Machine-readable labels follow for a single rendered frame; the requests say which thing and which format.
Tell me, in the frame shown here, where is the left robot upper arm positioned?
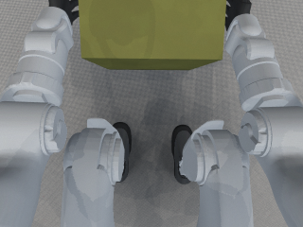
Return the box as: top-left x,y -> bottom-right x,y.
0,101 -> 67,227

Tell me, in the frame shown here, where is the robot left hand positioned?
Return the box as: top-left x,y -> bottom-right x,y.
48,0 -> 80,26

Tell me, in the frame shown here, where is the robot right hand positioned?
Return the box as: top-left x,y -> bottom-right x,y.
224,0 -> 252,31

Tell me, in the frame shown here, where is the right robot upper arm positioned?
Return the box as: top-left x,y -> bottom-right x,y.
238,106 -> 303,227

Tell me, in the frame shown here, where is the robot left forearm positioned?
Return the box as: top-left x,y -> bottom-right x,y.
0,7 -> 74,107

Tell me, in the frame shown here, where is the robot right thigh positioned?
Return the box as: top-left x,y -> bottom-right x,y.
187,130 -> 254,227

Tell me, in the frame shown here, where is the robot right forearm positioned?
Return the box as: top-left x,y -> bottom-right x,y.
224,13 -> 303,112

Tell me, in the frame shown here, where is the carton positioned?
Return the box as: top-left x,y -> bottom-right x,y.
78,0 -> 226,71

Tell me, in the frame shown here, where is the robot right foot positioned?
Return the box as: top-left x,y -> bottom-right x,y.
171,125 -> 192,184

